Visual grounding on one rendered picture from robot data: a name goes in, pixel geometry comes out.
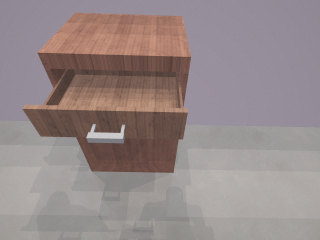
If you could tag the cabinet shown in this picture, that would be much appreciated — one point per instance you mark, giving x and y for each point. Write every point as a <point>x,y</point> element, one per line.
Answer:
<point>122,42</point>

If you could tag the handle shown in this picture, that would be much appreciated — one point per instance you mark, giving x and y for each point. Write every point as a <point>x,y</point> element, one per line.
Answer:
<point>105,137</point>

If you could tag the drawer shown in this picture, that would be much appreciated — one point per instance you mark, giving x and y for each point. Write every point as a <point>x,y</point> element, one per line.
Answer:
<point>148,103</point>

